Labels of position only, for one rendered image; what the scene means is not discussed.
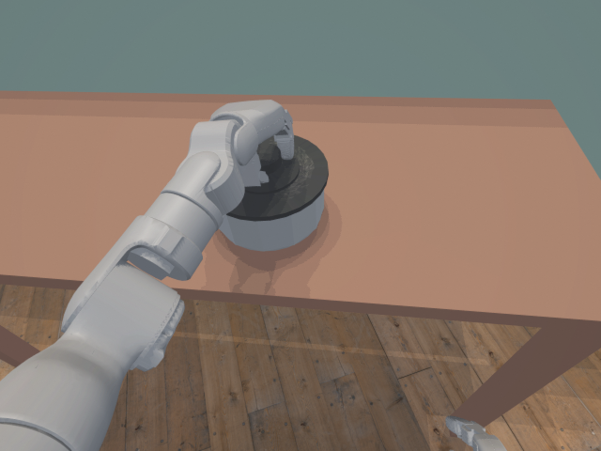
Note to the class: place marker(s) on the left robot upper arm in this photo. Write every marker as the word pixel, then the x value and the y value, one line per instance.
pixel 64 397

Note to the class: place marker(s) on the right robot hand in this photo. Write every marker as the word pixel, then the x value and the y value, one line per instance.
pixel 473 434

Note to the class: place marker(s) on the left robot forearm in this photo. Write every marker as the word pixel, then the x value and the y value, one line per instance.
pixel 170 238

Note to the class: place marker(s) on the table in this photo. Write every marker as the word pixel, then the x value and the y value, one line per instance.
pixel 478 210

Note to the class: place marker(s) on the left robot hand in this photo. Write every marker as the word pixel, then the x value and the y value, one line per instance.
pixel 269 118

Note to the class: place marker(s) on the knob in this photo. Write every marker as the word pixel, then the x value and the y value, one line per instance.
pixel 270 157

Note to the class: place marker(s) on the pot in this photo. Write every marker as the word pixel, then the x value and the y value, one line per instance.
pixel 275 234

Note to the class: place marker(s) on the lid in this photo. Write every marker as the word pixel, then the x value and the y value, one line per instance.
pixel 293 187

